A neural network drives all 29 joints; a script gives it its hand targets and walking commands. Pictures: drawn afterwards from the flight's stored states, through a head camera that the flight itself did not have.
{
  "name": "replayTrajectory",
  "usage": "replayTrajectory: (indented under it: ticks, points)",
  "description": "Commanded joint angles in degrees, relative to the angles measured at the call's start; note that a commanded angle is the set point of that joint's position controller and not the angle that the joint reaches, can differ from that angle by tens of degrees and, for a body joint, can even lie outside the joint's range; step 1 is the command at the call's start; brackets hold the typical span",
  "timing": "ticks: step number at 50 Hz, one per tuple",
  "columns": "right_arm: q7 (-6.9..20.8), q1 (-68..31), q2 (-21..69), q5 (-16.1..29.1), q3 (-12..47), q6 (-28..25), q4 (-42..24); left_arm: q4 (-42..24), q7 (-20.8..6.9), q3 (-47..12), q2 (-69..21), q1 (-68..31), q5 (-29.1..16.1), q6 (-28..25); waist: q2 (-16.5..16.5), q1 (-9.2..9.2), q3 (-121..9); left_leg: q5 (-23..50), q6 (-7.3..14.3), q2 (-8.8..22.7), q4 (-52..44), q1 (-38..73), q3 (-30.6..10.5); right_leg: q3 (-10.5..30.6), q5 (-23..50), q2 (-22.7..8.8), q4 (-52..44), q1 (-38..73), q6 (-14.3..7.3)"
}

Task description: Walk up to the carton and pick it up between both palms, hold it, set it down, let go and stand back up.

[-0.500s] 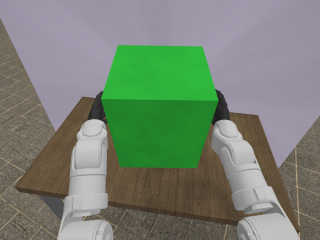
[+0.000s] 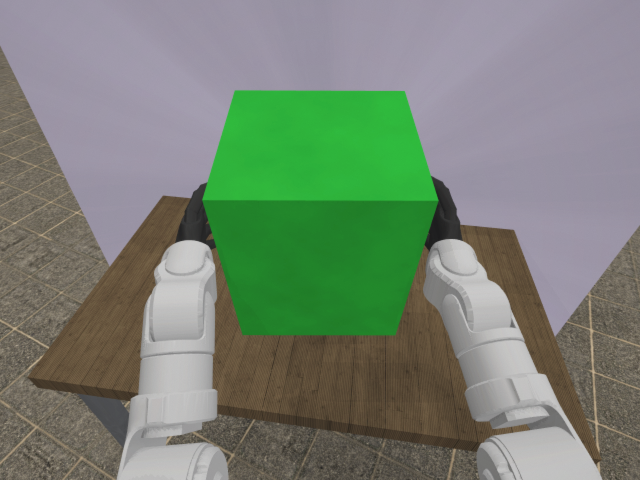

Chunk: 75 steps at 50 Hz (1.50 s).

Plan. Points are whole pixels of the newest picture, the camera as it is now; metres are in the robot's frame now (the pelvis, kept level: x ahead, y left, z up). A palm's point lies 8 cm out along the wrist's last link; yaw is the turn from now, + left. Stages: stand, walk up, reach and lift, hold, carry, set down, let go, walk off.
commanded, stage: hold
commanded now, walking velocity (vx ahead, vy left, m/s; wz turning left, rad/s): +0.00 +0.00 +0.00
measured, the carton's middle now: (319, 219) +0.40 +0.00 +0.16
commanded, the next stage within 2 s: set down in 0.48 s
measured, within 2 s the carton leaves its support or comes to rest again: neither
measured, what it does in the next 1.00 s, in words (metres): stands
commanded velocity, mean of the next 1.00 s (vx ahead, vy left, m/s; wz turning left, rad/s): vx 0.00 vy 0.00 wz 0.00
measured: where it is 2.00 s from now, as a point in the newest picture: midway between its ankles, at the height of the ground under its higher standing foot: outside the picture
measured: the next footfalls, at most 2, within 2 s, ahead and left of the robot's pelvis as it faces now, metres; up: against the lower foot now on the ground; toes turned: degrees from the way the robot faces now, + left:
none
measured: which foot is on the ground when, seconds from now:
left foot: down 0.00-1.00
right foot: down 0.00-1.00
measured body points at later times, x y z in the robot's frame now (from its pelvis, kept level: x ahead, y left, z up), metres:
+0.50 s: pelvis +0.00 +0.00 +0.00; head -0.04 +0.01 +0.45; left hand +0.36 +0.16 +0.16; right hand +0.36 -0.15 +0.16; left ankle +0.00 +0.14 -0.75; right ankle +0.01 -0.14 -0.75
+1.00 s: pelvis +0.00 +0.00 +0.00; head -0.02 +0.03 +0.45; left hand +0.37 +0.14 +0.10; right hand +0.35 -0.16 +0.12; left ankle +0.00 +0.14 -0.75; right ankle +0.01 -0.14 -0.75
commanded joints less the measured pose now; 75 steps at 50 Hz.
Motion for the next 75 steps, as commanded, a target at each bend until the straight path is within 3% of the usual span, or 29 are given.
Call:
replayTrajectory:
  ticks: [1,5,9,12,14,17,18,19,22,23,26,27,29,31,32,34,36,37,40,41,43,44,47,49,55,58,68,73,75]
  points:
    - [9.56,-50.22,32.95,4.84,20.19,-5.23,-20.44,-6.25,-9.82,-29.29,-31.0,-42.99,-9.02,-4.4,3.09,-0.9,-23.69,20.39,-0.55,-4.71,-2.31,4.31,5.67,-3.08,10.34,4.63,-0.98,7.8,0.14]
    - [9.18,-49.93,36.74,5.85,23.82,-5.53,-23.57,-15.31,-9.28,-31.74,-30.7,-49.31,-11.95,-6.56,2.58,-1.33,-32.12,26.22,-0.54,-5.52,-0.76,5.38,5.87,-3.08,16.56,4.6,0.44,10.69,1.09]
    - [9.5,-50.77,33.64,4.24,19.81,-4.93,-19.03,-7.2,-10.26,-29.29,-30.66,-47.46,-9.17,-5.01,4.0,-1.17,-23.64,19.24,-1.02,-5.25,-2.48,3.48,5.84,-2.89,8.24,4.41,-1.01,7.38,0.19]
    - [9.0,-49.98,34.81,5.65,23.81,-5.49,-23.31,-9.75,-10.35,-29.35,-29.33,-43.5,-9.21,-5.3,0.74,-1.08,-27.26,24.37,-0.26,-5.66,-1.2,5.13,6.32,-3.16,14.96,4.49,-0.34,10.48,1.5]
    - [8.49,-49.23,35.17,5.95,24.09,-5.03,-23.12,-12.27,-10.47,-29.27,-28.57,-44.53,-8.5,-5.12,2.66,-0.94,-27.74,25.44,-0.3,-5.9,-1.06,5.94,6.63,-2.62,18.26,3.94,-0.18,11.7,1.62]
    - [8.89,-47.52,32.66,4.17,20.63,-4.98,-19.87,-11.2,-10.8,-31.74,-30.29,-45.49,-9.32,-4.68,4.66,-2.66,-24.72,22.16,-1.22,-4.82,-2.0,5.82,5.32,-3.72,10.2,4.61,-0.56,7.4,0.47]
    - [9.16,-51.86,35.44,5.93,23.38,-6.11,-26.95,-11.42,-10.26,-31.8,-31.62,-43.37,-9.91,-4.92,3.35,-0.6,-29.39,24.65,-0.37,-4.89,-0.99,5.92,5.88,-3.13,14.27,4.95,-0.11,8.95,0.67]
    - [9.09,-48.87,34.89,5.63,24.01,-5.92,-25.6,-15.65,-9.82,-32.42,-31.03,-45.98,-10.28,-5.41,3.46,-0.95,-29.73,27.06,-1.11,-4.36,-0.74,7.14,6.09,-3.58,14.39,5.13,0.32,9.33,0.35]
    - [8.77,-46.51,33.84,5.16,22.45,-4.49,-21.07,-9.5,-10.21,-29.26,-29.38,-43.11,-8.21,-4.15,3.64,-1.35,-24.43,26.65,-0.97,-5.3,-1.11,6.62,6.18,-3.14,14.61,4.7,-0.84,9.41,1.03]
    - [9.48,-48.91,33.59,4.86,22.11,-5.08,-20.26,-9.71,-10.29,-28.25,-28.86,-45.18,-7.58,-4.65,4.37,0.31,-23.14,22.98,-0.84,-4.82,-1.97,4.99,6.48,-2.96,9.41,4.98,-1.04,7.42,0.56]
    - [9.23,-43.57,31.67,4.71,22.81,-5.8,-23.55,-13.75,-11.28,-30.18,-30.22,-41.9,-8.21,-4.78,2.35,-2.71,-24.88,24.32,0.1,-5.91,-1.63,5.29,6.35,-2.66,19.39,4.58,0.25,11.95,1.26]
    - [9.77,-43.79,31.15,3.71,20.12,-5.51,-20.44,-6.0,-12.14,-24.55,-28.6,-38.49,-5.47,-4.29,1.51,-0.96,-19.81,19.99,0.86,-6.09,-2.87,3.55,6.43,-2.86,17.18,4.32,-0.2,11.66,1.55]
    - [9.77,-45.76,32.54,3.61,22.13,-8.16,-27.03,-12.49,-12.41,-26.89,-29.86,-42.54,-7.5,-6.03,0.23,-1.4,-26.49,21.47,0.75,-6.31,-3.29,4.06,6.51,-3.31,19.74,4.64,-0.24,13.72,1.97]
    - [10.7,-47.99,33.43,3.28,21.75,-10.66,-26.61,-13.52,-11.61,-30.11,-31.62,-45.74,-7.69,-7.5,6.07,-0.4,-29.59,25.26,-1.22,-5.23,-1.69,7.58,6.88,-4.33,15.38,5.41,0.6,9.36,0.55]
    - [11.4,-49.68,33.16,0.6,21.23,-12.74,-28.53,-11.31,-11.63,-30.74,-31.77,-47.51,-7.91,-9.42,4.01,-0.27,-29.65,24.41,-1.27,-4.67,-1.49,6.83,6.47,-4.19,14.75,4.77,0.16,8.08,0.19]
    - [12.19,-45.66,31.13,-3.34,15.68,-13.11,-17.98,-0.56,-12.47,-21.4,-28.15,-42.16,-2.83,-10.4,1.3,0.61,-21.31,14.62,0.03,-4.59,-4.9,4.94,7.43,-3.82,9.39,4.39,-2.02,8.6,0.47]
    - [12.64,-44.5,31.64,-7.04,14.05,-17.51,-17.49,-0.03,-13.88,-21.71,-28.53,-41.41,-1.0,-12.03,2.46,-0.4,-20.42,10.93,0.33,-5.42,-6.64,1.3,8.85,-4.28,7.52,3.44,-1.92,12.34,0.99]
    - [12.74,-45.45,33.53,-5.5,16.63,-20.36,-21.34,-3.49,-13.42,-26.09,-31.67,-40.94,-2.8,-13.47,1.91,-0.01,-26.24,17.33,0.32,-5.17,-5.52,3.48,8.32,-5.02,13.25,3.79,-1.33,13.61,1.06]
    - [13.55,-41.11,33.92,-10.08,13.11,-22.04,-10.28,6.85,-14.04,-18.0,-28.4,-39.34,0.79,-16.79,-2.36,0.99,-16.43,8.33,1.21,-5.36,-8.3,1.34,9.56,-4.65,5.76,2.9,-3.1,13.16,1.57]
    - [13.36,-35.91,31.95,-12.73,9.96,-22.29,-6.14,10.79,-14.96,-17.27,-27.4,-37.32,1.8,-17.29,-1.32,-1.25,-10.46,3.49,1.54,-4.84,-10.04,-0.16,9.64,-5.28,2.34,2.17,-3.79,12.14,1.35]
    - [13.62,-41.06,34.74,-12.23,12.73,-26.05,-11.08,6.02,-14.33,-19.25,-29.05,-41.74,0.48,-19.13,-1.66,0.72,-18.2,6.44,1.84,-5.21,-9.21,-0.03,10.13,-5.47,3.65,2.8,-2.88,14.4,1.69]
    - [13.61,-39.69,34.42,-11.77,13.17,-27.58,-9.99,2.46,-13.36,-25.44,-32.03,-43.72,-1.56,-21.26,1.71,-1.63,-21.38,12.52,0.36,-4.6,-8.0,2.64,10.32,-6.16,9.29,3.21,-1.84,14.43,1.12]
    - [13.7,-38.17,34.55,-12.95,14.66,-28.21,-6.5,7.24,-11.51,-24.01,-30.79,-42.13,-1.09,-23.46,0.36,-0.45,-22.03,17.42,-0.37,-4.17,-6.4,3.98,9.87,-5.56,11.89,3.41,-1.61,13.06,0.53]
    - [13.57,-37.66,36.9,-10.56,18.76,-30.26,-9.78,1.13,-10.31,-31.93,-35.33,-42.65,-4.73,-25.4,3.06,-0.7,-29.79,26.02,-0.91,-4.4,-4.1,6.41,8.78,-5.39,18.73,3.48,-1.09,13.75,1.4]
    - [12.89,-35.72,37.92,-11.36,18.17,-29.07,-6.35,2.23,-8.47,-32.17,-33.37,-46.87,-6.94,-29.15,2.41,-1.29,-25.83,19.36,-0.87,-4.27,-5.39,2.96,8.35,-3.61,15.5,2.81,-1.55,13.05,0.63]
    - [12.92,-33.58,39.37,-8.28,22.24,-30.55,-9.78,-1.24,-7.09,-35.19,-35.78,-43.63,-8.46,-30.56,3.96,-0.5,-34.55,30.59,-2.12,-4.45,-2.16,4.96,8.23,-2.57,26.7,3.36,0.84,15.09,1.02]
    - [11.87,-29.19,37.75,-9.74,18.42,-29.76,-3.87,6.48,-9.53,-29.19,-34.71,-40.01,-5.95,-30.25,0.53,-2.93,-23.6,24.13,-1.29,-4.75,-4.77,4.84,7.64,-3.0,26.16,3.23,-1.07,13.67,1.33]
    - [12.65,-33.2,37.3,-11.45,17.73,-32.49,-5.15,8.63,-9.68,-29.6,-34.83,-43.07,-5.7,-33.08,2.76,-1.07,-27.49,26.59,-2.02,-4.07,-3.75,6.06,7.96,-3.73,21.81,3.59,-1.2,12.1,0.8]
    - [12.46,-30.64,39.03,-11.51,19.3,-32.5,-4.01,9.63,-9.35,-28.33,-33.89,-40.52,-4.62,-33.61,1.74,-0.54,-27.8,31.02,-2.2,-4.48,-2.89,5.26,8.31,-2.69,28.3,3.46,-0.6,14.46,1.33]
